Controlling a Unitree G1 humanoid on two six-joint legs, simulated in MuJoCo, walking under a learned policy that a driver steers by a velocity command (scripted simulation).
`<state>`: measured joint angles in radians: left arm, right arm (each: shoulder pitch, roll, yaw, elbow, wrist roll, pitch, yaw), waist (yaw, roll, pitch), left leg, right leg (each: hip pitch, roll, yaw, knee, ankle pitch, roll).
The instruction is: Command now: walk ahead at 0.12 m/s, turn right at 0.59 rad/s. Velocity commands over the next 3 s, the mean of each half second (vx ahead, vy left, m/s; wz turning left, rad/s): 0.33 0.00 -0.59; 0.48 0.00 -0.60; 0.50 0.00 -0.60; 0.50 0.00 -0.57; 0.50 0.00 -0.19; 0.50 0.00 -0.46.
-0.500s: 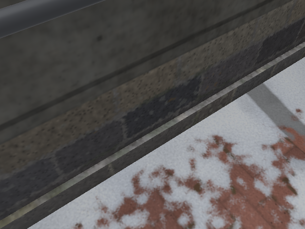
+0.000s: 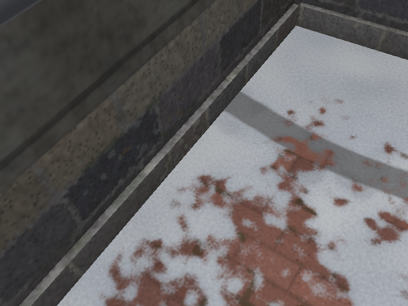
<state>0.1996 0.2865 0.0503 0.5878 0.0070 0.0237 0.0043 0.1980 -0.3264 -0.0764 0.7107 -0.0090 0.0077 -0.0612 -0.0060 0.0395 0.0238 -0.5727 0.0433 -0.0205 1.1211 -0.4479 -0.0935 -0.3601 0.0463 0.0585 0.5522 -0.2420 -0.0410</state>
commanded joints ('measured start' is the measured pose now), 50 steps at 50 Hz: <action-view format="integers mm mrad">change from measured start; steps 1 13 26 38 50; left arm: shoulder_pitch -45 55 -39 -17 41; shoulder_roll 162 199 98 140 145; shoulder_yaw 45 70 35 61 47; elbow -84 -36 -98 -93 -18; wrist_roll -11 -29 -22 -21 -18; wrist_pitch -9 -36 -51 -54 -93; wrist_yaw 19 7 -26 -66 -9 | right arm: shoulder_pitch -19 -103 96 133 3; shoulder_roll -108 -87 -108 -217 -84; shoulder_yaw -29 -20 -19 -46 5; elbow -96 -101 -15 59 -65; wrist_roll -13 24 -16 36 -15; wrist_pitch -27 -116 -102 -75 -108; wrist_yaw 5 67 37 50 55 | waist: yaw -4 30 -44 56 -18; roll -168 -186 79 86 -80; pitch -125 -45 29 -43 -42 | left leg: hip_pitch -130 180 501 566 -86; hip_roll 2 -74 216 221 75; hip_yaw -41 -41 -139 206 -35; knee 58 -574 -953 -618 -82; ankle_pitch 131 138 232 1046 261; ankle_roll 1 73 253 172 39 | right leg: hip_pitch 142 78 -498 31 129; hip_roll -210 -163 -98 11 -184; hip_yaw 337 480 39 -181 259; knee -254 -263 593 79 -333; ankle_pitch -123 -295 50 59 308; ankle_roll -187 -183 69 -70 -252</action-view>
